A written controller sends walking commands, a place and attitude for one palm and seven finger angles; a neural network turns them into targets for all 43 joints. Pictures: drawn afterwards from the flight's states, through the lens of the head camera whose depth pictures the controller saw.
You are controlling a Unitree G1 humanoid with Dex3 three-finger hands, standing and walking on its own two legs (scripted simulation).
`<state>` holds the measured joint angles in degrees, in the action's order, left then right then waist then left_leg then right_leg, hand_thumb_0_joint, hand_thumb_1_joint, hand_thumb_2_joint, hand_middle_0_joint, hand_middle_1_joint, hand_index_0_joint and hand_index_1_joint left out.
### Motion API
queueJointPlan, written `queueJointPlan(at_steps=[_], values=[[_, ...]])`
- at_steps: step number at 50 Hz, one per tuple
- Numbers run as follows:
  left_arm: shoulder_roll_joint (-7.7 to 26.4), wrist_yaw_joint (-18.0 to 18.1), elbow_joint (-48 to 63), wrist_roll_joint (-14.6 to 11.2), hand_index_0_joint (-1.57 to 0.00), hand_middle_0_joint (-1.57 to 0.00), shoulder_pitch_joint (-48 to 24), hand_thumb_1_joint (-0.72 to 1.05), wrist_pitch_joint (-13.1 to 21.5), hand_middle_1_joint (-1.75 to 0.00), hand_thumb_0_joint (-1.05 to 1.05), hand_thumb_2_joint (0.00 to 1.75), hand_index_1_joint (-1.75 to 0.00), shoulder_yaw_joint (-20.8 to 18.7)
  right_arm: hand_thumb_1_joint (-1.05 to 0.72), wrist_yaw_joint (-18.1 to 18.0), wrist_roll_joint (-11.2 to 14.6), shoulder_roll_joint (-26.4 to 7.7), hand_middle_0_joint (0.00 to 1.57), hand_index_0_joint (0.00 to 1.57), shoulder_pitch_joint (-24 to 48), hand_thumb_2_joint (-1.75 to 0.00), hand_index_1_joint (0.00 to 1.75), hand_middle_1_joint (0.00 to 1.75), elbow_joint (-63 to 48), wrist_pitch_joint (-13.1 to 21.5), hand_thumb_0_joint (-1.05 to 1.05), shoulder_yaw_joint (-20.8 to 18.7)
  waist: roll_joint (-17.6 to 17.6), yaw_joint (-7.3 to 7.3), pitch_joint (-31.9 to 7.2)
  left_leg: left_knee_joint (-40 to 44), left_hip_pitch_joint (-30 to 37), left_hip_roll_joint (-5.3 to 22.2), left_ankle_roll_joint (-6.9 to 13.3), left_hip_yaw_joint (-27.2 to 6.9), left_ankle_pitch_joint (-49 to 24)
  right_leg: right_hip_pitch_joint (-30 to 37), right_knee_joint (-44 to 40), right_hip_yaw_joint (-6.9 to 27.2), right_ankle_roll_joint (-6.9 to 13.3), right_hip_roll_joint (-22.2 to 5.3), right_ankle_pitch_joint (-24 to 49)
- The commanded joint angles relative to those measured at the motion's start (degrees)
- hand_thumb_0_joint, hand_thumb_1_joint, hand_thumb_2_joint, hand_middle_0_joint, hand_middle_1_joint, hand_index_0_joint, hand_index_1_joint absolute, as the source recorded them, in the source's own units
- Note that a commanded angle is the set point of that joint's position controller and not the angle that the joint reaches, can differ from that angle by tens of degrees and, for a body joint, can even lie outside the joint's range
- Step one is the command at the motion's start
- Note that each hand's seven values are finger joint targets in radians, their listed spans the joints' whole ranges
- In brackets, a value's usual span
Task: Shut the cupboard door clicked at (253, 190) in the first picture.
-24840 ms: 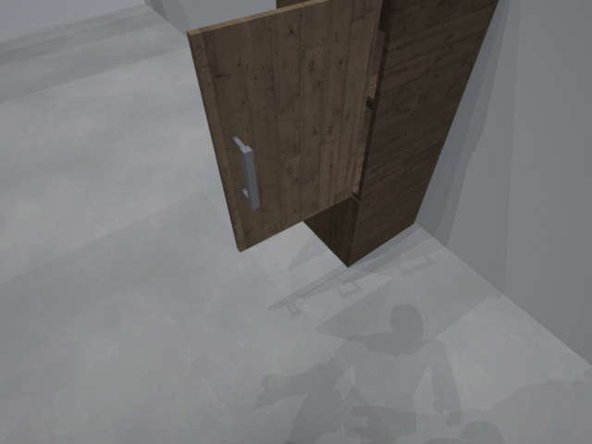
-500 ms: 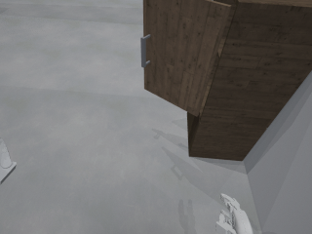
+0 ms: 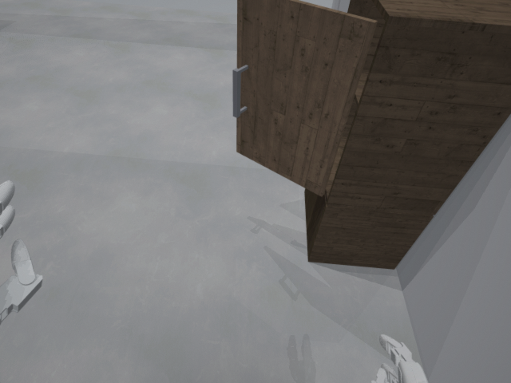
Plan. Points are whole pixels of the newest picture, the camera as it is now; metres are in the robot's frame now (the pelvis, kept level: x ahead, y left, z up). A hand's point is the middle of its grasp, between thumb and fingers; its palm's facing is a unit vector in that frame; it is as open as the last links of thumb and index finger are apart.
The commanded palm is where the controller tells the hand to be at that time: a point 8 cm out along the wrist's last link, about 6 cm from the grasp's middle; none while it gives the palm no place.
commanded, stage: let the arm hang, fingers relaxed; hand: left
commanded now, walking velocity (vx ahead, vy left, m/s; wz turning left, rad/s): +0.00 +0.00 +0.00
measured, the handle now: (240, 91) +1.00 +0.09 -0.05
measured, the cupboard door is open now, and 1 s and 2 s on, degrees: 58 58 58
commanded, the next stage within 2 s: look to check the result in 1.18 s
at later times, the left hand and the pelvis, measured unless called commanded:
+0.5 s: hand out of the picture -0.01 +0.18 -0.18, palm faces +0.00 -0.98 -0.17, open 7.1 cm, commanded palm none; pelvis -0.02 -0.01 +0.00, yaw +1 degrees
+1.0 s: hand out of the picture -0.01 +0.18 -0.17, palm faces -0.01 -0.98 -0.20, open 7.4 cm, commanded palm none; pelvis -0.01 +0.00 +0.00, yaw -1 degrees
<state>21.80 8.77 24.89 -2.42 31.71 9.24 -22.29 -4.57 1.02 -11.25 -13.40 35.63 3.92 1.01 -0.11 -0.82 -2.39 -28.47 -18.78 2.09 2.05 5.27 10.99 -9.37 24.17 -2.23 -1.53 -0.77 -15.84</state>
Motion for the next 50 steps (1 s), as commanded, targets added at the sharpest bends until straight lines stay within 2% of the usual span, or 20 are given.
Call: queueJointPlan(at_steps=[1,2,3,4,5,6,7,9,11,12,14,19,21,22,23,26,30,37,44,50], values=[[11.6,1.9,15.0,0.1,-0.20,-0.20,-5.6,0.90,4.4,-0.30,0.00,0.90,-0.30,-7.5,-0.90,-0.9,-0.2,-7.1,0.20,0.20,6.4,-0.90,0.30,0.30,-9.2,3.5,0.00,-2.5,6.3,0.54,-3.6,8.2,2.6,4.0,-1.0,-6.7,4.6,-0.4,-2.9,2.5,1.5,-1.2,4.6],[11.3,1.9,14.8,0.1,-0.20,-0.20,-5.5,0.90,4.4,-0.30,0.00,0.90,-0.30,-7.3,-0.90,-0.9,-0.2,-7.0,0.20,0.20,6.5,-0.90,0.30,0.30,-9.1,3.5,0.00,-2.4,6.5,0.54,-3.4,8.1,2.9,3.9,-1.0,-6.4,5.4,-0.9,-3.3,2.7,1.6,-1.2,4.2],[12.7,2.0,14.6,0.1,-0.20,-0.20,-5.3,0.90,4.3,-0.30,0.00,0.90,-0.30,-8.7,-0.90,-0.9,-0.4,-7.1,0.20,0.20,6.5,-0.90,0.30,0.30,-8.9,3.6,0.00,-2.5,6.2,0.66,-3.8,7.7,3.1,3.7,-1.1,-6.4,5.1,-0.7,-3.7,3.1,1.8,-1.5,4.3],[0.8,-6.9,-31.2,4.0,-0.20,-0.20,-5.2,0.90,-3.9,-0.30,0.00,0.90,-0.30,17.6,-0.90,4.7,-0.7,-18.5,0.20,0.20,10.1,-0.90,0.30,0.30,3.1,6.8,0.00,-4.6,5.0,-0.31,2.9,-2.1,-1.2,4.8,-0.7,-6.7,-10.3,-6.8,2.7,1.2,2.6,-6.1,12.9],[0.8,-8.0,-32.5,3.4,-0.20,-0.20,-6.2,0.90,-8.7,-0.30,0.00,0.90,-0.30,16.4,-0.90,4.9,-0.4,-15.7,0.20,0.20,5.7,-0.90,0.30,0.30,3.1,2.8,0.00,-4.8,5.5,-0.16,-2.1,-1.2,4.2,5.0,-1.4,-4.8,-9.7,-7.5,-0.2,5.4,2.9,-6.5,10.9],[0.2,-8.3,-31.7,3.3,-0.20,-0.20,-7.1,0.90,-10.0,-0.30,0.00,0.90,-0.30,16.8,-0.90,4.7,-0.7,-15.2,0.20,0.20,4.7,-0.90,0.30,0.30,2.3,1.8,0.00,-4.5,6.3,-0.21,-1.3,-0.7,4.2,5.2,-1.4,-5.2,-7.2,-8.8,0.0,4.1,2.6,-5.7,6.0],[-0.1,-8.6,-34.0,3.5,-0.20,-0.20,-8.8,0.90,-9.7,-0.30,0.00,0.90,-0.30,17.1,-0.90,4.9,-1.1,-14.9,0.20,0.20,4.5,-0.90,0.30,0.30,3.1,1.1,0.00,-4.1,4.6,0.27,-1.9,0.3,2.3,5.9,-0.6,-6.7,-6.4,-8.8,2.1,2.6,2.7,-4.4,2.3],[1.0,-8.9,-39.7,3.8,-0.20,-0.20,-11.2,0.90,-9.2,-0.30,0.00,0.90,-0.30,17.7,-0.90,4.9,-1.3,-15.1,0.20,0.20,4.8,-0.90,0.30,0.30,3.8,-0.4,0.00,-3.3,-3.8,0.57,-0.7,1.3,1.5,5.9,0.2,-8.3,-6.1,-7.6,2.0,2.8,2.9,-3.6,1.3],[1.5,-8.7,-46.5,4.0,-0.20,-0.20,-13.4,0.90,-9.0,-0.30,0.00,0.90,-0.30,18.4,-0.90,4.9,-2.0,-14.7,0.20,0.20,4.7,-0.90,0.30,0.30,5.3,-1.4,0.00,-2.9,-11.3,0.26,-0.2,1.0,2.5,4.8,0.5,-8.9,-5.6,-7.8,0.6,4.8,3.6,-4.8,1.9],[1.5,-8.6,-50.0,4.0,-0.20,-0.20,-14.2,0.90,-9.0,-0.30,0.00,0.90,-0.30,18.8,-0.90,5.0,-2.2,-14.4,0.20,0.20,4.1,-0.90,0.30,0.30,6.1,-1.9,0.00,-2.8,-13.2,-0.03,-0.1,0.5,3.9,4.1,0.4,-8.6,-6.0,-8.6,0.2,5.6,3.9,-5.6,1.9],[0.7,-8.1,-55.9,3.7,-0.20,-0.20,-14.7,0.90,-9.5,-0.30,0.00,0.90,-0.30,20.0,-0.90,5.1,-2.4,-12.4,0.20,0.20,3.1,-0.90,0.30,0.30,7.6,-3.1,0.00,-2.1,-10.4,-0.25,0.7,0.9,5.6,3.4,0.0,-7.6,-6.1,-9.6,-0.4,6.0,4.0,-6.4,0.1],[-0.8,-7.7,-68.8,3.4,-0.20,-0.20,-12.9,0.90,-9.7,-0.30,0.00,0.90,-0.30,20.9,-0.90,4.7,-2.4,-10.2,0.20,0.20,2.1,-0.90,0.30,0.30,13.0,-4.1,0.00,-1.7,4.3,0.41,1.5,6.0,4.7,3.3,-0.4,-8.0,0.3,-6.0,-1.7,5.9,3.2,-4.7,-2.3],[-2.3,-7.6,-72.5,3.5,-0.20,-0.20,-11.2,0.90,-9.6,-0.30,0.00,0.90,-0.30,20.1,-0.90,4.2,-2.5,-9.0,0.20,0.20,1.1,-0.90,0.30,0.30,14.9,-4.1,0.00,-2.0,9.3,0.78,1.0,7.4,4.2,3.3,-0.4,-8.0,3.5,-3.9,-2.5,5.4,3.7,-4.3,-1.5],[-2.0,-7.6,-74.3,3.4,-0.20,-0.20,-10.6,0.90,-9.6,-0.30,0.00,0.90,-0.30,20.1,-0.90,4.1,-2.5,-8.7,0.20,0.20,0.9,-0.90,0.30,0.30,15.9,-4.2,0.00,-2.1,10.3,0.98,0.9,7.7,4.0,3.2,-0.4,-8.0,4.1,-3.0,-2.8,5.3,3.8,-4.3,-0.7],[-1.5,-7.6,-75.8,3.4,-0.20,-0.20,-10.4,0.90,-9.4,-0.30,0.00,0.90,-0.30,20.2,-0.90,4.0,-2.2,-9.2,0.20,0.20,0.3,-0.90,0.30,0.30,16.6,-4.3,0.00,-2.3,9.6,1.01,0.8,7.2,4.7,3.4,-0.4,-8.2,2.7,-2.5,-3.5,5.4,4.0,-4.3,0.4],[-2.0,-7.7,-79.7,3.3,-0.20,-0.20,-10.8,0.90,-9.3,-0.30,0.00,0.90,-0.30,20.5,-0.90,3.5,-2.1,-8.7,0.20,0.20,-1.7,-0.90,0.30,0.30,19.3,-4.4,0.00,-2.6,7.7,0.41,2.9,8.3,5.2,3.7,-0.6,-8.3,5.8,-4.0,-5.5,5.7,4.3,-4.5,-1.7],[-2.6,-7.6,-83.5,3.3,-0.20,-0.20,-11.0,0.90,-9.0,-0.30,0.00,0.90,-0.30,20.6,-0.90,3.1,-1.8,-8.8,0.20,0.20,-3.9,-0.90,0.30,0.30,21.9,-4.2,0.00,-3.0,2.1,0.09,4.2,9.0,6.6,4.4,-0.3,-8.3,4.8,-4.8,-6.6,5.4,4.2,-4.7,-1.9],[-3.7,-7.2,-87.3,3.4,-0.20,-0.20,-10.3,0.90,-9.1,-0.30,0.00,0.90,-0.30,20.9,-0.90,3.0,-1.8,-8.3,0.20,0.20,-4.8,-0.90,0.30,0.30,25.0,-4.2,0.00,-3.2,-2.5,0.17,6.6,10.5,7.6,4.5,-0.1,-7.7,5.5,-6.3,-7.2,5.0,3.6,-4.6,-3.1],[-4.4,-7.0,-88.1,3.6,-0.20,-0.20,-10.3,0.90,-9.3,-0.30,0.00,0.90,-0.30,20.9,-0.90,3.1,-1.9,-7.1,0.20,0.20,-4.1,-0.90,0.30,0.30,26.3,-4.2,0.00,-3.1,-0.9,0.40,8.0,12.5,6.7,4.7,-0.1,-8.0,8.0,-6.6,-6.6,4.9,3.1,-4.2,-2.9],[-4.7,-6.9,-88.1,3.6,-0.20,-0.20,-11.0,0.90,-9.0,-0.30,0.00,0.90,-0.30,20.8,-0.90,3.1,-1.9,-6.4,0.20,0.20,-3.5,-0.90,0.30,0.30,26.5,-3.8,0.00,-3.0,0.9,0.54,6.7,12.3,7.7,4.5,-0.2,-7.3,3.6,-4.8,-6.2,4.8,2.9,-4.4,1.1]])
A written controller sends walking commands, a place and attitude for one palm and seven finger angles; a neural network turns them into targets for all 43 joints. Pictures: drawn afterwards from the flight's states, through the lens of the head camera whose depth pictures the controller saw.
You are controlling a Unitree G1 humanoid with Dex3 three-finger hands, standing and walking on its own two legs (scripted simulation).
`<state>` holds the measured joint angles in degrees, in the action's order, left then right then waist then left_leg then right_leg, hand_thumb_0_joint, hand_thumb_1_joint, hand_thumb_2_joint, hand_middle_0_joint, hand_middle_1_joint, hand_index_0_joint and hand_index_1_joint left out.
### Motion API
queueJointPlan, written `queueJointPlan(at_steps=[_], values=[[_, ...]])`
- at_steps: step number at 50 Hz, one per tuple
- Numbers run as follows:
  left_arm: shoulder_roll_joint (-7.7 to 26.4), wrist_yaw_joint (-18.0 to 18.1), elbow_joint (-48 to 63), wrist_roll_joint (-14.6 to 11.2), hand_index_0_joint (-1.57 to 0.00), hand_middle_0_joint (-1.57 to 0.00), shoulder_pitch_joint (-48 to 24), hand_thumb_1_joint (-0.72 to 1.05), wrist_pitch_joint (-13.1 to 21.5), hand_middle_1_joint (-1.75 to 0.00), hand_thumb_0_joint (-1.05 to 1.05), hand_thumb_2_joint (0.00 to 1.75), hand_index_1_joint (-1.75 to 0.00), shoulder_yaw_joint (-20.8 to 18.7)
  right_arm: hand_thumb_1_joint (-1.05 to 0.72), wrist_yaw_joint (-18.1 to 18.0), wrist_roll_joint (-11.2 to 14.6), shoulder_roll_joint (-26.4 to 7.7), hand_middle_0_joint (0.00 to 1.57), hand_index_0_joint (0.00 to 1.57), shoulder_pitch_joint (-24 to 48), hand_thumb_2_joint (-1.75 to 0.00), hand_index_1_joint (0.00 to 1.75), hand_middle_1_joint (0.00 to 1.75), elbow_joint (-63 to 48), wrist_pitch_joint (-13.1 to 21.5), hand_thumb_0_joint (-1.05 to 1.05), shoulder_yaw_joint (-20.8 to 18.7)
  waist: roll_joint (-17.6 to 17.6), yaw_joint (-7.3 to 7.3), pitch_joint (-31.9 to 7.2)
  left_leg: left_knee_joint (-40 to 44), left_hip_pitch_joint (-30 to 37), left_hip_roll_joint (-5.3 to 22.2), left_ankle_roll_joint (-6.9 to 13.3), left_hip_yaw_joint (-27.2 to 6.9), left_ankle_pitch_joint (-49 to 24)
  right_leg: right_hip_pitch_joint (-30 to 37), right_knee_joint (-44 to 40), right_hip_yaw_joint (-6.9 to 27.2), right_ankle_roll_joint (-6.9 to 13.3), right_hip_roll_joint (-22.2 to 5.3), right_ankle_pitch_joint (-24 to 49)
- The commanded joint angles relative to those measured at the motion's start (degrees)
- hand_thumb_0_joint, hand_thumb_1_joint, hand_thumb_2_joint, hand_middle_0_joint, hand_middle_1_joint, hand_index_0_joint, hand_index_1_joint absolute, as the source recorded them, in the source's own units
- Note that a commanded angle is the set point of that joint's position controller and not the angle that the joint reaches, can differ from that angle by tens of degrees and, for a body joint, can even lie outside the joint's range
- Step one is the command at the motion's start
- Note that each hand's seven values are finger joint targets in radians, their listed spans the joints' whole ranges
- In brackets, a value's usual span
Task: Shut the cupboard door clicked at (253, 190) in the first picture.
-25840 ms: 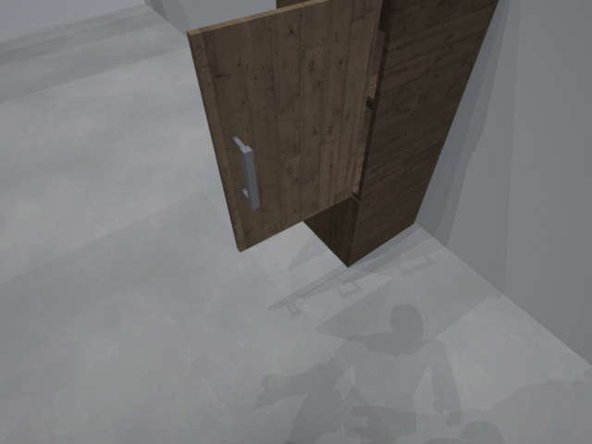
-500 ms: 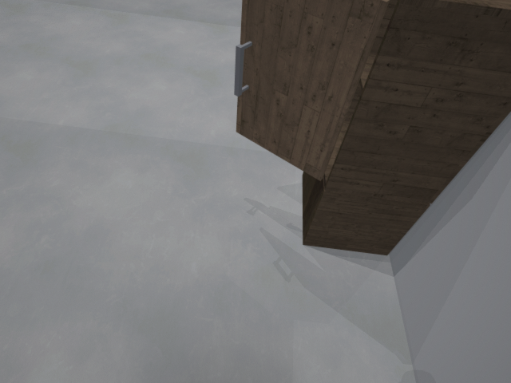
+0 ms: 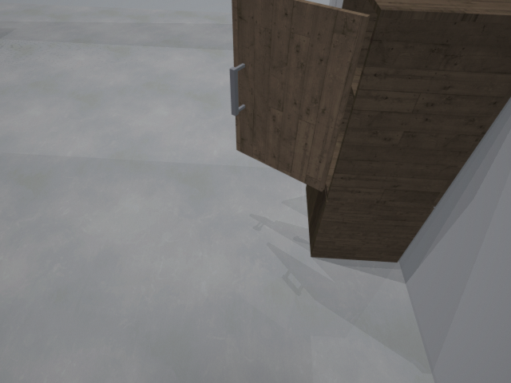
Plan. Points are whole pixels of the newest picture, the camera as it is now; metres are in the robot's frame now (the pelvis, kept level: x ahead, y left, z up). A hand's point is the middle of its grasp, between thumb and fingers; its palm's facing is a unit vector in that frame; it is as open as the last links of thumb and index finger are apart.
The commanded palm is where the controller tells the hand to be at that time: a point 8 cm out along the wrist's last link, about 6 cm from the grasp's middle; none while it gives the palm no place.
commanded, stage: let the arm hang, fingers relaxed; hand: left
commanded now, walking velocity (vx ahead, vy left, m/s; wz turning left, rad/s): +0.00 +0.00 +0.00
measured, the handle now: (238, 90) +1.01 +0.10 -0.05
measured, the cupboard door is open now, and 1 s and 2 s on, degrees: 58 58 58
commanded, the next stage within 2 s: look to check the result in 0.18 s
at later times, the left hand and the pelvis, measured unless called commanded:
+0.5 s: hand out of the picture +0.01 +0.19 -0.17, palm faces -0.01 -0.97 -0.23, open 7.4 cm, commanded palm none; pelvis +0.01 +0.00 +0.00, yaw +0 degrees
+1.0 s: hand out of the picture +0.07 +0.21 -0.17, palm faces -0.01 -0.96 -0.26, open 7.4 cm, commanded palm none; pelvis +0.03 -0.01 +0.00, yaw +1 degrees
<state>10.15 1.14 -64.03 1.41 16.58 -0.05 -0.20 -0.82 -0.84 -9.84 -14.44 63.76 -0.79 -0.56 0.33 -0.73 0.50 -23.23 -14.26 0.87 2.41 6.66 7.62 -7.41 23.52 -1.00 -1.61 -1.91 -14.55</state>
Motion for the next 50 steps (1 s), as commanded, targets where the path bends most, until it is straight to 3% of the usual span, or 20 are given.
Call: queueJointPlan(at_steps=[1,12,28,34,43,46,49,50], values=[[6.8,0.7,0.9,-0.3,-0.20,-0.20,4.0,0.90,0.3,-0.30,0.00,0.90,-0.30,-1.4,-0.90,-0.7,-0.1,-7.8,0.20,0.20,-2.4,-0.90,0.30,0.30,-1.6,1.0,0.00,-1.5,0.8,0.44,3.4,7.0,3.5,5.7,-0.6,-8.7,6.5,-6.4,-5.7,3.6,3.0,-3.2,0.3],[7.5,0.6,0.7,-0.3,-0.20,-0.20,2.6,0.90,0.5,-0.30,0.00,0.90,-0.30,-1.5,-0.90,-0.8,0.0,-8.7,0.20,0.20,-1.6,-0.90,0.30,0.30,-1.4,1.2,0.00,-1.6,0.7,0.26,3.7,6.8,4.6,5.6,-0.9,-8.2,4.3,-5.4,-6.9,3.6,3.0,-3.6,1.4],[10.9,0.4,0.7,-0.3,-0.20,-0.20,0.3,0.90,1.1,-0.30,0.00,0.90,-0.30,-1.8,-0.90,-0.8,0.3,-12.4,0.20,0.20,1.3,-0.90,0.30,0.30,-1.7,1.5,0.00,-2.0,-1.0,0.24,1.1,5.7,8.0,6.4,-0.5,-8.2,-1.7,-3.6,-8.1,4.0,3.3,-4.1,4.1],[12.0,0.2,0.6,-0.3,-0.20,-0.20,-1.5,0.90,1.0,-0.30,0.00,0.90,-0.30,-1.8,-0.90,-0.7,0.2,-13.3,0.20,0.20,3.3,-0.90,0.30,0.30,-1.7,1.4,0.00,-2.0,-0.1,0.21,2.4,6.3,7.8,6.5,-0.8,-8.2,-1.3,-3.7,-8.7,4.1,3.2,-4.4,4.1],[14.1,0.0,1.2,-0.3,-0.20,-0.20,-3.5,0.90,1.3,-0.30,0.00,0.90,-0.30,-2.1,-0.90,-0.5,0.3,-15.4,0.20,0.20,5.0,-0.90,0.30,0.30,-2.2,1.7,0.00,-1.9,-0.6,0.34,0.1,6.3,8.8,6.8,-0.8,-8.7,-4.8,-1.4,-9.1,4.0,3.1,-4.7,6.7],[14.2,0.0,1.3,-0.4,-0.20,-0.20,-4.2,0.90,1.1,-0.30,0.00,0.90,-0.30,-2.1,-0.90,-0.4,0.1,-15.3,0.20,0.20,5.8,-0.90,0.30,0.30,-2.3,1.7,0.00,-1.8,0.2,0.37,0.8,6.0,8.2,6.6,-0.9,-8.9,-5.8,-1.0,-8.7,3.4,2.9,-5.1,7.3],[10.4,0.6,1.4,-0.5,-0.20,-0.20,-1.9,0.90,0.0,-0.30,0.00,0.90,-0.30,-1.8,-0.90,-0.1,0.0,-10.6,0.20,0.20,3.8,-0.90,0.30,0.30,-2.3,0.7,0.00,-0.9,0.5,0.45,0.7,3.0,5.7,6.1,-1.6,-8.7,-9.5,-0.7,-4.9,1.1,1.9,-5.9,8.5],[10.9,0.7,1.8,-0.5,-0.20,-0.20,-1.6,0.90,-0.3,-0.30,0.00,0.90,-0.30,-2.0,-0.90,0.0,0.0,-10.7,0.20,0.20,3.5,-0.90,0.30,0.30,-2.6,0.4,0.00,-1.0,0.9,0.60,0.7,2.0,4.5,5.9,-1.6,-9.1,-9.9,-0.5,-3.6,0.5,1.9,-6.2,8.3]])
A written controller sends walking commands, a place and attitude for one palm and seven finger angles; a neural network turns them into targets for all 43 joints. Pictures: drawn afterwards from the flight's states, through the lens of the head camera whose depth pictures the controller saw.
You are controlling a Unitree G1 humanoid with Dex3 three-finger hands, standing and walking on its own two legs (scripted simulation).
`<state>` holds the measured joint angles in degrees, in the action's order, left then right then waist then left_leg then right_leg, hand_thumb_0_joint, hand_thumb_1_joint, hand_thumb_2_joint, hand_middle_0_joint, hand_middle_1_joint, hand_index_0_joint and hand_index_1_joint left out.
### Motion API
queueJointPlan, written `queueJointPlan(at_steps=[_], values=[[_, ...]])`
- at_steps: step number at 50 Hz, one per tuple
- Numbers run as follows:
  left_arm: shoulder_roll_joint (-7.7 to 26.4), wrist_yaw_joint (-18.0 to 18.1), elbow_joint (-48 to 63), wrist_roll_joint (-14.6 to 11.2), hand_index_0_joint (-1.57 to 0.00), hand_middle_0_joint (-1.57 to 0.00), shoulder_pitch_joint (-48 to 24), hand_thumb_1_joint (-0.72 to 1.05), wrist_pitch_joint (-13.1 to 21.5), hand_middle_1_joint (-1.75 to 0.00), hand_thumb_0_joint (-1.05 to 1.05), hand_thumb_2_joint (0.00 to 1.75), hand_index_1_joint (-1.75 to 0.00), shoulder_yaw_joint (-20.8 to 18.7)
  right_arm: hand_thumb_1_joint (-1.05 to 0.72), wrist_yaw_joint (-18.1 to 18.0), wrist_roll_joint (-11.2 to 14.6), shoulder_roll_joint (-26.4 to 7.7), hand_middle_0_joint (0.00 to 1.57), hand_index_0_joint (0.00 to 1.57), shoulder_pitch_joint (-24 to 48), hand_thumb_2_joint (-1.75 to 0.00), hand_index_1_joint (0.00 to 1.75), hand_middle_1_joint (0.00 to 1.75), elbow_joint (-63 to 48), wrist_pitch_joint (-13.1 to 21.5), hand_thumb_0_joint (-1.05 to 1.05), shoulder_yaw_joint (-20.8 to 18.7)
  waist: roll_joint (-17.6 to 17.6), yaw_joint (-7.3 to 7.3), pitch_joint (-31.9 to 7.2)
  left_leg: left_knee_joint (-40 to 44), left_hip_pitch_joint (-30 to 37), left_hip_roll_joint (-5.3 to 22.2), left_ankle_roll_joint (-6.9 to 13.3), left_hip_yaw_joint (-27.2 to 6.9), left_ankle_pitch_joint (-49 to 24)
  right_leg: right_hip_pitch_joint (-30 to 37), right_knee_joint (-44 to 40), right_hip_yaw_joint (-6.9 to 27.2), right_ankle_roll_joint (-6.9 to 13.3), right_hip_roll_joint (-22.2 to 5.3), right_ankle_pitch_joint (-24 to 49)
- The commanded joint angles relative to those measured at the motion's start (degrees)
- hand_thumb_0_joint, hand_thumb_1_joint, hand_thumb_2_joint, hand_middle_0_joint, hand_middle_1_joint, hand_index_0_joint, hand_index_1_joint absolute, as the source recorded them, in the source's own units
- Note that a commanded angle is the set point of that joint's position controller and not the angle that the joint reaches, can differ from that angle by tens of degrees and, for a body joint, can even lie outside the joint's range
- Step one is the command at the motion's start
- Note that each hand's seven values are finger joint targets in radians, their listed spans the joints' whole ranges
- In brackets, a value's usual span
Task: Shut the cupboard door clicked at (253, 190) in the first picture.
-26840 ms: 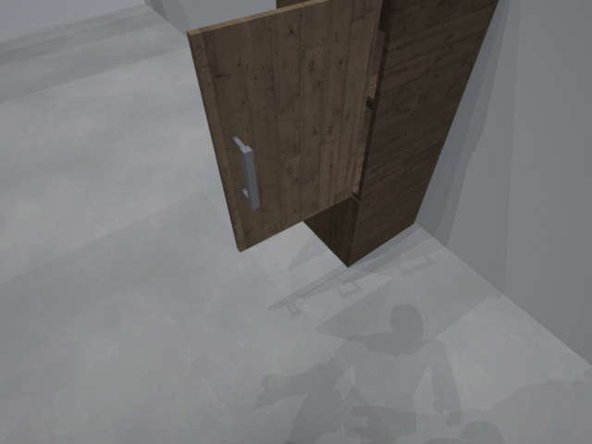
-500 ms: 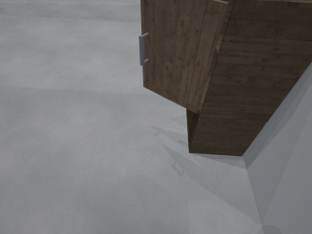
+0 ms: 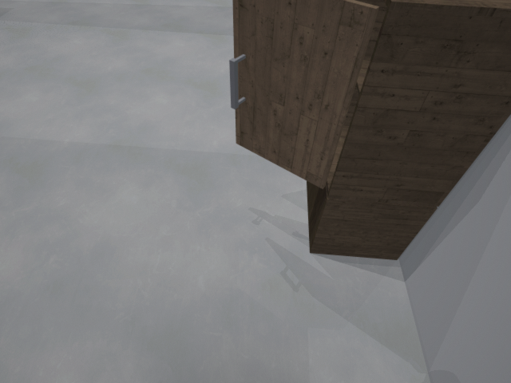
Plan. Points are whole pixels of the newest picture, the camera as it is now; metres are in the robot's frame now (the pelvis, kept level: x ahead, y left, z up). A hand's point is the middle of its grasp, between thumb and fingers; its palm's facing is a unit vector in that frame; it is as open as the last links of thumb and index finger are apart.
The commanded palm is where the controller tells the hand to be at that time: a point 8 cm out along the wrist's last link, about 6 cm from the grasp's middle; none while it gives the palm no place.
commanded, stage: walk to a spot facing it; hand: left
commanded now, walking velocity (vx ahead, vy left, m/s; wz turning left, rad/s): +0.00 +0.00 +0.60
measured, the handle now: (238, 82) +0.99 +0.09 -0.06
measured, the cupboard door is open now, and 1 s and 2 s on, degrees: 58 58 58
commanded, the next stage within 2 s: none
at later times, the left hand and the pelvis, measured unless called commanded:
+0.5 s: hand out of the picture +0.01 +0.25 -0.19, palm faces +0.24 -0.94 -0.23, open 7.4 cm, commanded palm none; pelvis -0.01 +0.03 -0.01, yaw +15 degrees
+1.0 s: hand out of the picture -0.05 +0.18 -0.16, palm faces +0.53 -0.80 -0.28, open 7.4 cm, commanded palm none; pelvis +0.00 -0.03 +0.00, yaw +35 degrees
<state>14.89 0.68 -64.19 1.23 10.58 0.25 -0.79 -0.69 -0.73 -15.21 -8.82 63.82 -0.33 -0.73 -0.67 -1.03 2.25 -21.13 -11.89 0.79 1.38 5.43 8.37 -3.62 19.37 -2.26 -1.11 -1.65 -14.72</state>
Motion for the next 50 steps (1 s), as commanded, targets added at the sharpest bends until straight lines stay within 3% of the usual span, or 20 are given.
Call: queueJointPlan(at_steps=[1,5,9,11,13,14,15,16,17,19,24,31,36,38,39,40,41,43,45,50], values=[[6.5,1.2,2.5,-0.3,-0.20,-0.20,4.7,0.90,-0.8,-0.30,0.00,0.90,-0.30,-1.9,-0.90,-0.1,-0.2,-5.7,0.20,0.20,-1.9,-0.90,0.30,0.30,-3.2,-0.4,0.00,-1.2,1.8,1.06,-1.1,-1.2,1.0,5.9,-0.5,-8.1,-10.9,-4.3,1.7,1.4,1.6,-6.7,8.7],[8.5,1.4,5.1,-0.1,-0.20,-0.20,5.6,0.90,-1.2,-0.30,0.00,0.90,-0.30,-3.5,-0.90,0.2,-0.2,-5.3,0.20,0.20,-1.7,-0.90,0.30,0.30,-5.8,-1.1,0.00,-2.1,-3.0,1.68,-2.4,-10.0,-5.6,3.1,-1.0,-6.9,-10.5,-1.5,3.6,2.4,4.5,-11.1,13.2],[9.3,2.0,8.2,0.8,-0.20,-0.20,4.8,0.90,-1.0,-0.30,0.00,0.90,-0.30,-4.5,-0.90,0.5,-0.4,-3.5,0.20,0.20,-0.1,-0.90,0.30,0.30,-9.3,-2.1,0.00,-3.2,-10.0,2.21,0.6,-32.5,-16.6,1.2,-2.4,-4.1,20.6,0.2,3.0,4.6,12.4,-21.8,30.3],[9.7,2.1,9.9,1.1,-0.20,-0.20,2.1,0.90,-0.8,-0.30,0.00,0.90,-0.30,-4.9,-0.90,1.0,-0.1,-2.8,0.20,0.20,-0.4,-0.90,0.30,0.30,-10.6,-2.2,0.00,-3.3,-8.6,0.80,2.4,-28.7,-15.7,3.3,-2.6,-4.5,21.9,-1.3,5.8,1.0,11.1,-21.5,32.5],[9.8,1.8,11.4,0.7,-0.20,-0.20,0.1,0.90,-0.9,-0.30,0.00,0.90,-0.30,-5.2,-0.90,1.5,-0.2,-3.0,0.20,0.20,-5.2,-0.90,0.30,0.30,-10.3,-1.9,0.00,-3.4,-6.2,-1.84,1.0,-14.9,-7.2,2.3,-2.3,-2.1,9.4,-4.3,15.2,-4.7,6.1,-17.5,30.7],[8.9,1.6,11.9,0.0,-0.20,-0.20,1.0,0.90,-1.2,-0.30,0.00,0.90,-0.30,-4.9,-0.90,1.5,-0.6,-5.2,0.20,0.20,-10.2,-0.90,0.30,0.30,-9.3,-1.4,0.00,-3.7,2.1,-3.52,-1.8,-7.3,2.0,3.5,-0.6,-6.3,-9.2,-10.9,25.4,-7.7,2.1,-13.4,20.5],[4.2,1.3,13.5,-0.7,-0.20,-0.20,3.2,0.90,-1.6,-0.30,0.00,0.90,-0.30,-4.2,-0.90,1.0,-1.1,-11.0,0.20,0.20,-13.7,-0.90,0.30,0.30,-9.1,-0.8,0.00,-4.9,21.5,-3.82,-3.8,-1.2,7.9,17.4,6.8,-29.0,-32.1,-23.7,39.9,-8.4,-2.9,-3.7,-15.1],[4.4,1.7,14.9,-0.4,-0.20,-0.20,0.8,0.90,-2.3,-0.30,0.00,0.90,-0.30,-3.8,-0.90,0.3,-0.6,-12.9,0.20,0.20,-15.6,-0.90,0.30,0.30,-8.1,-1.2,0.00,-5.4,19.1,-4.51,-6.5,2.3,6.1,21.6,10.3,-33.8,-29.9,-24.2,46.1,0.1,-1.6,-2.3,-24.9],[4.7,1.7,15.1,-0.1,-0.20,-0.20,0.5,0.90,-2.6,-0.30,0.00,0.90,-0.30,-4.2,-0.90,0.2,-0.8,-12.3,0.20,0.20,-13.3,-0.90,0.30,0.30,-8.9,-1.4,0.00,-5.4,12.6,-3.51,-5.2,4.9,2.0,20.4,10.0,-31.2,-8.4,-23.6,47.8,2.6,-0.6,-3.8,-21.4],[4.9,1.1,14.7,0.3,-0.20,-0.20,-1.8,0.90,-2.5,-0.30,0.00,0.90,-0.30,-4.7,-0.90,-0.4,-1.2,-9.7,0.20,0.20,-8.3,-0.90,0.30,0.30,-11.5,-1.1,0.00,-4.6,9.2,-1.96,-1.8,6.8,-3.2,15.9,6.9,-30.8,5.7,-27.1,48.8,4.1,-1.0,-4.2,-12.9],[3.5,0.4,14.4,0.3,-0.20,-0.20,0.9,0.90,-1.8,-0.30,0.00,0.90,-0.30,-4.6,-0.90,-0.9,-0.8,-8.2,0.20,0.20,-7.5,-0.90,0.30,0.30,-12.2,-0.2,0.00,-4.4,3.7,-0.40,-7.9,4.1,4.0,11.6,6.9,-25.1,-4.1,-27.8,44.0,4.3,-2.3,-2.5,-5.8],[3.3,0.7,16.8,0.3,-0.20,-0.20,-2.1,0.90,-2.2,-0.30,0.00,0.90,-0.30,-4.4,-0.90,-0.3,-1.0,-8.6,0.20,0.20,-7.5,-0.90,0.30,0.30,-12.2,-1.2,0.00,-5.3,9.4,-1.24,-5.1,4.9,1.8,10.1,7.7,-28.8,0.2,-26.3,34.2,3.8,-2.9,-0.6,-7.9],[3.6,1.0,16.9,-0.2,-0.20,-0.20,1.0,0.90,-2.2,-0.30,0.00,0.90,-0.30,-4.2,-0.90,0.1,-1.2,-9.3,0.20,0.20,-4.6,-0.90,0.30,0.30,-13.6,-2.1,0.00,-6.2,11.8,0.13,-5.2,3.8,-4.9,7.5,6.7,-31.3,2.5,-14.8,20.3,2.8,-1.5,2.5,-8.4],[5.3,1.2,15.6,-0.2,-0.20,-0.20,6.8,0.90,-2.0,-0.30,0.00,0.90,-0.30,-4.8,-0.90,0.3,-0.7,-8.7,0.20,0.20,-1.8,-0.90,0.30,0.30,-14.7,-2.4,0.00,-6.4,9.7,3.00,-5.9,1.5,-12.6,4.3,4.1,-29.8,7.3,-3.1,8.9,2.4,-0.8,2.9,-2.7],[7.5,1.5,15.4,0.1,-0.20,-0.20,9.0,0.90,-1.7,-0.30,0.00,0.90,-0.30,-5.4,-0.90,0.6,-0.3,-6.3,0.20,0.20,-1.6,-0.90,0.30,0.30,-15.2,-2.7,0.00,-6.4,3.3,3.88,-5.6,-4.1,-19.9,-0.2,0.8,-25.1,15.1,3.0,0.4,6.7,1.1,-2.3,-5.9],[12.5,1.8,16.8,1.3,-0.20,-0.20,8.1,0.90,-1.2,-0.30,0.00,0.90,-0.30,-6.4,-0.90,0.7,0.1,-2.6,0.20,0.20,-3.0,-0.90,0.30,0.30,-15.9,-2.6,0.00,-6.2,-13.5,3.81,-4.7,-22.3,-28.0,-8.0,-3.6,-14.2,22.1,3.1,-9.8,26.5,7.1,-18.7,-18.2],[12.3,2.1,18.3,0.8,-0.20,-0.20,1.8,0.90,-1.5,-0.30,0.00,0.90,-0.30,-5.3,-0.90,0.8,-0.8,-4.8,0.20,0.20,-3.0,-0.90,0.30,0.30,-15.8,-2.5,0.00,-6.6,-12.7,1.71,-0.5,-38.5,-25.5,-6.6,-3.6,-11.6,23.0,-9.8,-11.6,29.0,10.1,-25.9,-18.1],[7.9,2.1,20.7,0.4,-0.20,-0.20,-6.4,0.90,-1.1,-0.30,0.00,0.90,-0.30,-4.7,-0.90,1.5,-1.3,-3.8,0.20,0.20,-7.3,-0.90,0.30,0.30,-14.6,-3.6,0.00,-6.8,-7.7,-3.36,-0.5,-49.7,-20.5,-4.3,-3.5,-11.3,17.6,-16.6,-8.4,19.0,9.3,-19.7,-9.5],[5.6,1.8,20.0,0.2,-0.20,-0.20,-5.6,0.90,-0.1,-0.30,0.00,0.90,-0.30,-3.9,-0.90,2.3,-1.1,-4.2,0.20,0.20,-6.8,-0.90,0.30,0.30,-14.0,-3.2,0.00,-6.1,-8.9,-3.32,0.4,-50.4,-22.1,-1.0,-4.5,-8.7,13.0,-11.1,-3.3,8.9,8.5,-15.0,5.2],[7.4,1.2,16.1,0.3,-0.20,-0.20,6.1,0.90,1.1,-0.30,0.00,0.90,-0.30,-5.0,-0.90,3.2,-1.0,-3.1,0.20,0.20,1.6,-0.90,0.30,0.30,-16.8,-2.5,0.00,-4.8,-9.2,2.76,-0.8,-40.0,-25.8,0.6,-4.9,-4.6,13.4,2.6,-4.5,5.8,8.0,-16.8,1.4]])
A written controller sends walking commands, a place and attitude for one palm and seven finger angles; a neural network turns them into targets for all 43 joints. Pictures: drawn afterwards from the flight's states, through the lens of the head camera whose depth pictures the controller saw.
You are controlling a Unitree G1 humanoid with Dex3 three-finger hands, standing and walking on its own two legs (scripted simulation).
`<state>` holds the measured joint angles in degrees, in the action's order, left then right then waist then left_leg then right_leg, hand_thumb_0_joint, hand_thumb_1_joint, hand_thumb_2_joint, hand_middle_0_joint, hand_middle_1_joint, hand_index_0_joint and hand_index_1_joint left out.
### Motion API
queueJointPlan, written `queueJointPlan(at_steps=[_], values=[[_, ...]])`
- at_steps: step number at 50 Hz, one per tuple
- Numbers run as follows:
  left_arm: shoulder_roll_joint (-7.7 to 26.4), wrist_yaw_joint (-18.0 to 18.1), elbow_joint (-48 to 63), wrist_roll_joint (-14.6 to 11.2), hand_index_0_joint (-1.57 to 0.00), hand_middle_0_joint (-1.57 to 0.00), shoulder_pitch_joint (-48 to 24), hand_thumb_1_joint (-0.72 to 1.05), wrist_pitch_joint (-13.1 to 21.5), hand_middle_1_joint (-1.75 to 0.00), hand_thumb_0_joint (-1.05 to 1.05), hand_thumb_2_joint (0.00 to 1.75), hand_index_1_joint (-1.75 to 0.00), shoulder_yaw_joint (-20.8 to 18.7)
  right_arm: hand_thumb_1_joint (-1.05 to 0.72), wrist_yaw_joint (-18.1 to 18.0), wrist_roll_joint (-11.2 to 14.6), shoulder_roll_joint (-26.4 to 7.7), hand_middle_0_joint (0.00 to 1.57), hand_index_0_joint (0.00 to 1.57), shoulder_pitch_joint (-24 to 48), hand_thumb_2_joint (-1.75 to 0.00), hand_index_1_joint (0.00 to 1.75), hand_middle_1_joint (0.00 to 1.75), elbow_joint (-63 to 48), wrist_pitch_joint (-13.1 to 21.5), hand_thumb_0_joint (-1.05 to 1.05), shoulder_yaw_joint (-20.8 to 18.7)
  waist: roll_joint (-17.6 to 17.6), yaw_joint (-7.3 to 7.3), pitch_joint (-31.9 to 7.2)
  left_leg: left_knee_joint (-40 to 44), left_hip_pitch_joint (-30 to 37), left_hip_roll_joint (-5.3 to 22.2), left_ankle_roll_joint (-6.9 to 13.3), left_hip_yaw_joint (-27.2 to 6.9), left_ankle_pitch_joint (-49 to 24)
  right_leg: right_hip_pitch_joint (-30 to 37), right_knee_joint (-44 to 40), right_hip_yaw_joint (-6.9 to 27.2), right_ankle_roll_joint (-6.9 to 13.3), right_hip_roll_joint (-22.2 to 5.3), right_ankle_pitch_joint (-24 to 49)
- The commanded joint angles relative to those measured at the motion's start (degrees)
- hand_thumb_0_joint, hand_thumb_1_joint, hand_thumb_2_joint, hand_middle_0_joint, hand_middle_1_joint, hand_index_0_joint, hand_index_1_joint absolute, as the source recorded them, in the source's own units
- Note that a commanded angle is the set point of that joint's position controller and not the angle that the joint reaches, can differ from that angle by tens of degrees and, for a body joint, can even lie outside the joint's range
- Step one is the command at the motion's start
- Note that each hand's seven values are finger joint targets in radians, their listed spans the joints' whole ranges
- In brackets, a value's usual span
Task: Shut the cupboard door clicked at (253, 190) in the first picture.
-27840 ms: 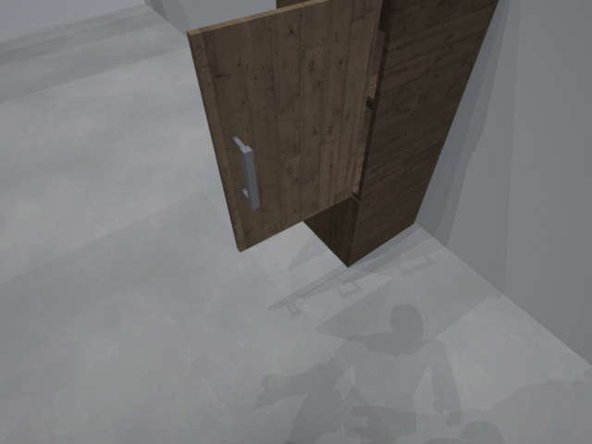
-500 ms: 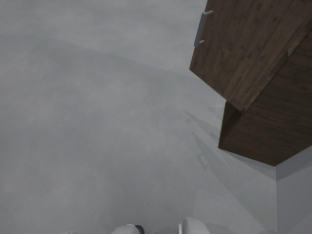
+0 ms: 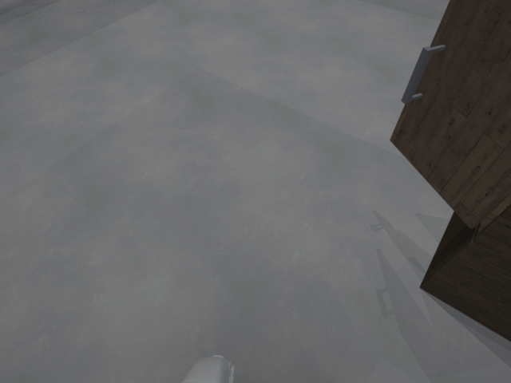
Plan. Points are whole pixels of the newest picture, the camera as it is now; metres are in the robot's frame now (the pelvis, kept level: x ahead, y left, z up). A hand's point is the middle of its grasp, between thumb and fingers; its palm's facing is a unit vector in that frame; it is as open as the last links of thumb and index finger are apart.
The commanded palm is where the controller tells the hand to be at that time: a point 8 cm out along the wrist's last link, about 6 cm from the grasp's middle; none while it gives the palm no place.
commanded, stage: walk to a spot facing it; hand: left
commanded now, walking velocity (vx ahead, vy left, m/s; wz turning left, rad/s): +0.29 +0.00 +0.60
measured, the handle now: (422, 75) +0.88 -0.46 -0.05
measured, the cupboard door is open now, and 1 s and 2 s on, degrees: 58 58 58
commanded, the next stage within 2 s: turn to face it in 1.06 s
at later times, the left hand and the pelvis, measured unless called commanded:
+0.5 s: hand out of the picture +0.12 +0.30 -0.17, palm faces +0.27 -0.94 -0.21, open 7.4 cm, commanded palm none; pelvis +0.12 +0.08 +0.00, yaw +15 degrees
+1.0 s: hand (128, 292) +0.31 +0.28 -0.16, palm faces +0.42 -0.88 -0.21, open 7.2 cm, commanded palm none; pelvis +0.35 +0.10 +0.00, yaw +25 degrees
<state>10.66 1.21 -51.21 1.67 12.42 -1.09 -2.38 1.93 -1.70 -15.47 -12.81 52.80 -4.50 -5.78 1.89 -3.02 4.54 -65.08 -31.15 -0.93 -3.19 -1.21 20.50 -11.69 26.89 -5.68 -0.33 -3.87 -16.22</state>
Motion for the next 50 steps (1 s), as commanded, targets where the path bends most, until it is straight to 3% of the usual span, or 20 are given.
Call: queueJointPlan(at_steps=[1,7,10,11,12,13,14,17,20,26,31,33,34,35,36,37,38,40,42,50], values=[[11.9,0.5,2.3,-0.1,-0.20,-0.20,6.1,0.90,2.7,-0.30,0.00,0.90,-0.30,-3.6,-0.90,0.7,-0.1,-2.6,0.20,0.20,7.1,-0.90,0.30,0.30,-6.0,2.0,0.00,0.3,-12.7,5.67,-2.9,6.0,-7.3,2.7,-0.1,2.5,2.1,12.7,-12.2,9.2,7.5,-15.2,2.5],[13.5,-0.5,-0.3,0.6,-0.20,-0.20,10.7,0.90,3.3,-0.30,0.00,0.90,-0.30,-4.6,-0.90,1.1,0.4,-1.0,0.20,0.20,10.6,-0.90,0.30,0.30,-7.1,3.8,0.00,1.6,-13.6,7.36,-3.8,23.3,-0.5,3.0,2.0,6.8,6.8,15.4,-9.2,5.4,7.5,-18.5,7.5],[14.7,-0.9,-0.3,0.1,-0.20,-0.20,8.4,0.90,3.3,-0.30,0.00,0.90,-0.30,-4.9,-0.90,0.8,0.2,-2.1,0.20,0.20,2.6,-0.90,0.30,0.30,-5.1,4.9,0.00,1.6,-9.9,2.78,-5.5,38.0,19.4,-0.2,3.4,10.7,-0.1,5.1,0.3,-1.9,3.8,-15.9,9.3],[13.3,-1.3,0.0,-0.4,-0.20,-0.20,7.6,0.90,3.2,-0.30,0.00,0.90,-0.30,-4.5,-0.90,0.4,0.2,-5.8,0.20,0.20,-4.3,-0.90,0.30,0.30,-3.0,5.2,0.00,0.6,-1.9,-0.99,-9.1,42.4,34.5,2.1,5.0,6.1,-2.4,-4.8,12.6,-6.9,0.5,-12.7,7.3],[8.7,-2.2,2.9,-0.8,-0.20,-0.20,5.3,0.90,3.1,-0.30,0.00,0.90,-0.30,-3.4,-0.90,-0.5,-0.4,-13.8,0.20,0.20,-12.0,-0.90,0.30,0.30,-1.1,5.5,0.00,-1.6,18.1,-5.51,-11.9,45.1,47.6,19.6,11.8,-20.3,-2.3,-26.0,30.9,-9.0,-3.7,-4.0,-15.6],[8.8,-1.9,6.8,0.0,-0.20,-0.20,-4.2,0.90,3.0,-0.30,0.00,0.90,-0.30,-2.3,-0.90,-1.4,0.1,-15.1,0.20,0.20,-18.6,-0.90,0.30,0.30,1.0,5.2,0.00,-1.6,13.3,-8.60,-9.9,47.8,47.9,24.7,16.3,-25.5,-10.7,-34.6,38.9,-1.3,-2.7,-3.1,-19.0],[9.1,-1.8,7.2,0.0,-0.20,-0.20,-5.9,0.90,3.1,-0.30,0.00,0.90,-0.30,-2.6,-0.90,-1.9,0.1,-14.3,0.20,0.20,-17.6,-0.90,0.30,0.30,1.3,5.2,0.00,-0.9,8.5,-7.18,-7.2,48.2,43.9,25.4,17.0,-23.2,-13.4,-35.2,41.4,2.2,-2.0,-5.4,-15.7],[8.3,-2.2,3.1,0.0,-0.20,-0.20,-2.9,0.90,2.3,-0.30,0.00,0.90,-0.30,-2.9,-0.90,-2.9,0.1,-7.4,0.20,0.20,-6.5,-0.90,0.30,0.30,-1.5,6.4,0.00,1.4,7.7,-1.24,1.2,49.6,29.0,17.9,13.5,-13.7,-18.9,-29.0,39.9,4.7,-2.2,-6.2,-5.3],[6.9,-2.9,1.0,0.0,-0.20,-0.20,1.4,0.90,2.0,-0.30,0.00,0.90,-0.30,-2.4,-0.90,-3.2,0.5,-5.7,0.20,0.20,-5.8,-0.90,0.30,0.30,-0.6,7.7,0.00,2.0,5.6,1.62,-0.8,50.2,30.8,14.2,13.1,-7.0,-27.5,-27.2,36.6,3.1,-3.0,-4.4,0.9],[5.5,-3.1,2.8,-0.3,-0.20,-0.20,-5.3,0.90,2.1,-0.30,0.00,0.90,-0.30,-1.5,-0.90,-3.4,0.6,-4.2,0.20,0.20,-8.7,-0.90,0.30,0.30,2.8,8.3,0.00,2.1,3.6,1.34,2.3,52.2,30.5,12.4,13.4,-4.4,-29.3,-26.1,22.0,2.3,-2.2,-3.4,9.7],[5.6,-2.9,3.7,-0.8,-0.20,-0.20,-7.6,0.90,2.5,-0.30,0.00,0.90,-0.30,-1.8,-0.90,-3.7,0.3,-4.2,0.20,0.20,-10.4,-0.90,0.30,0.30,5.9,8.3,0.00,1.9,3.9,2.17,4.1,51.5,27.1,14.0,13.2,-4.9,-32.1,-15.2,13.2,1.9,0.8,-1.1,9.1],[6.8,-2.6,1.5,-0.6,-0.20,-0.20,0.5,0.90,3.1,-0.30,0.00,0.90,-0.30,-2.4,-0.90,-3.7,0.3,-4.5,0.20,0.20,-10.0,-0.90,0.30,0.30,6.8,8.2,0.00,1.6,1.0,6.23,0.7,41.7,26.6,12.8,12.4,-4.1,-40.1,-4.5,9.9,0.9,2.3,1.6,7.0],[7.9,-2.3,-1.5,-0.3,-0.20,-0.20,9.7,0.90,3.7,-0.30,0.00,0.90,-0.30,-3.0,-0.90,-3.6,0.6,-4.6,0.20,0.20,-9.5,-0.90,0.30,0.30,7.0,8.3,0.00,1.7,-1.1,10.27,-4.4,30.7,23.0,10.1,10.7,-2.7,-39.5,7.6,6.5,1.5,3.1,2.0,8.1],[12.9,-1.6,-4.3,0.6,-0.20,-0.20,19.0,0.90,4.4,-0.30,0.00,0.90,-0.30,-4.5,-0.90,-3.0,1.5,-2.3,0.20,0.20,-11.4,-0.90,0.30,0.30,6.5,8.5,0.00,1.7,-12.2,13.15,-11.7,11.8,13.5,2.9,8.4,1.5,-23.5,21.8,0.6,14.7,6.1,-8.5,1.6],[16.9,-1.3,-5.4,0.3,-0.20,-0.20,21.9,0.90,4.3,-0.30,0.00,0.90,-0.30,-5.2,-0.90,-3.2,1.9,1.2,0.20,0.20,-16.7,-0.90,0.30,0.30,5.7,8.6,0.00,2.2,-24.4,10.65,-18.2,-6.4,4.7,-5.1,7.0,0.3,10.4,25.8,-10.1,37.4,10.3,-22.5,-1.3],[15.1,-1.1,-4.0,-0.5,-0.20,-0.20,16.9,0.90,4.1,-0.30,0.00,0.90,-0.30,-4.6,-0.90,-2.9,1.4,0.0,0.20,0.20,-13.7,-0.90,0.30,0.30,5.5,8.0,0.00,1.9,-17.9,9.67,-10.8,-13.4,0.7,-1.3,8.2,-3.7,10.2,18.4,-15.3,39.5,10.2,-22.3,-13.8],[11.6,-0.7,-3.0,-0.3,-0.20,-0.20,10.2,0.90,3.9,-0.30,0.00,0.90,-0.30,-4.0,-0.90,-2.5,1.3,0.6,0.20,0.20,-11.1,-0.90,0.30,0.30,5.8,7.5,0.00,1.5,-17.1,7.02,-5.6,-15.8,-1.2,1.6,8.2,-3.6,4.3,10.9,-17.9,36.4,8.0,-20.6,-20.2],[6.4,-0.4,-1.3,-0.1,-0.20,-0.20,3.1,0.90,4.5,-0.30,0.00,0.90,-0.30,-2.3,-0.90,-2.1,0.4,2.7,0.20,0.20,-9.2,-0.90,0.30,0.30,5.9,6.8,0.00,2.1,-6.1,3.00,-1.1,-11.6,2.2,5.3,7.1,-3.4,-3.7,-2.8,-16.4,19.8,6.7,-16.7,-9.0],[4.2,-0.6,-1.5,-0.1,-0.20,-0.20,2.5,0.90,5.3,-0.30,0.00,0.90,-0.30,-1.7,-0.90,-1.5,0.2,4.9,0.20,0.20,-11.6,-0.90,0.30,0.30,6.8,5.4,0.00,2.4,-7.1,0.79,-1.2,-8.4,4.3,5.4,6.2,-1.8,-6.7,-6.7,-16.9,9.2,5.2,-13.7,-1.0],[5.1,-0.3,-3.7,-0.1,-0.20,-0.20,8.5,0.90,6.4,-0.30,0.00,0.90,-0.30,-2.2,-0.90,-0.1,0.2,4.8,0.20,0.20,-0.3,-0.90,0.30,0.30,0.9,4.7,0.00,2.6,-6.7,2.80,-1.2,9.0,-7.3,7.5,2.8,2.9,-8.4,7.7,-15.4,-1.7,7.4,-15.0,21.5]])
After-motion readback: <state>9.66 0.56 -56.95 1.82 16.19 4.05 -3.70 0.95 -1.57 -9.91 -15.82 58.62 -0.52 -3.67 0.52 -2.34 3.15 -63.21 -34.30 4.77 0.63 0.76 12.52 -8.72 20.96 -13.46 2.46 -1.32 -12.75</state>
